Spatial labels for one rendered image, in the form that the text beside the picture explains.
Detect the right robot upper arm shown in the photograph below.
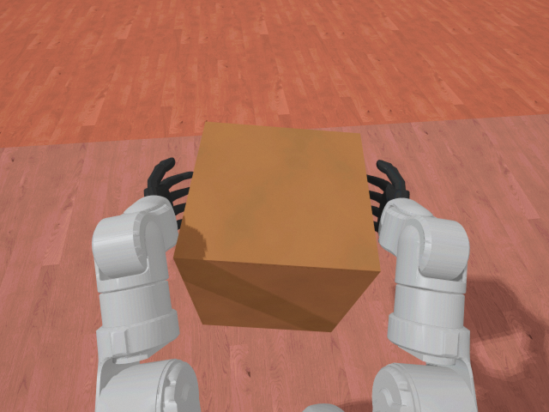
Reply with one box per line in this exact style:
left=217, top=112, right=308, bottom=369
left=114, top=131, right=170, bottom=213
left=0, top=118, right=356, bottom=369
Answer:
left=372, top=363, right=477, bottom=412

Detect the right robot forearm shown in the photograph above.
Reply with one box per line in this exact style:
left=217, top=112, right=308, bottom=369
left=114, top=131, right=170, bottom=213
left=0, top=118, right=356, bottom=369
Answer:
left=378, top=198, right=478, bottom=412

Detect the right robot hand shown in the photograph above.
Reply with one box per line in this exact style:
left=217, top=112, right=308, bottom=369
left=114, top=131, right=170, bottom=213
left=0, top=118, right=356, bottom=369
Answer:
left=366, top=160, right=410, bottom=232

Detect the left robot forearm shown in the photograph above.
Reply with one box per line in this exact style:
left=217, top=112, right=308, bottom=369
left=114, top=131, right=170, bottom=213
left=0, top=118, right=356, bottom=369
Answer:
left=92, top=196, right=180, bottom=412

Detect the carton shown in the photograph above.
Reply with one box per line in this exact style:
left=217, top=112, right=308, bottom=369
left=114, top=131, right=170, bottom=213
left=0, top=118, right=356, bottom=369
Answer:
left=173, top=122, right=381, bottom=332

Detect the left robot upper arm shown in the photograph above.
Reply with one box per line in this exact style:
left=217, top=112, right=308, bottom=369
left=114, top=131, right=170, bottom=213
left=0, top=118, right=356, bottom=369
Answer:
left=96, top=359, right=201, bottom=412

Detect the left robot hand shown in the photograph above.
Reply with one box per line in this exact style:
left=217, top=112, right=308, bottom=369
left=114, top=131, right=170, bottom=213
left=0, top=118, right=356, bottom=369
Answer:
left=144, top=158, right=193, bottom=230

